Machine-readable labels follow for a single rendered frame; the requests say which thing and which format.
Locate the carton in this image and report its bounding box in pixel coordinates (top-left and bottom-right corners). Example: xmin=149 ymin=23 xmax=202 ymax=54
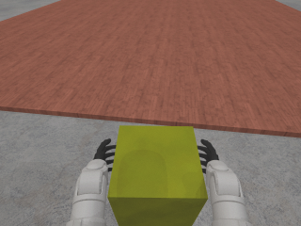
xmin=107 ymin=125 xmax=208 ymax=226

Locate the robot right forearm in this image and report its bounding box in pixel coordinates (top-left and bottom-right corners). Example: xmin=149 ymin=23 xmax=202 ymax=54
xmin=206 ymin=160 xmax=253 ymax=226

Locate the robot left hand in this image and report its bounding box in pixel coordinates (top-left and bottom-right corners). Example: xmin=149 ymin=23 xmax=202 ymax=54
xmin=93 ymin=138 xmax=117 ymax=172

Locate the robot right hand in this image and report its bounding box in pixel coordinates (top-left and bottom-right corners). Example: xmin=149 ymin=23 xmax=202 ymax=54
xmin=197 ymin=139 xmax=219 ymax=174

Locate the robot left forearm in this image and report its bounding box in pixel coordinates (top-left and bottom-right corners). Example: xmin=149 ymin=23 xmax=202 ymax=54
xmin=66 ymin=159 xmax=108 ymax=226

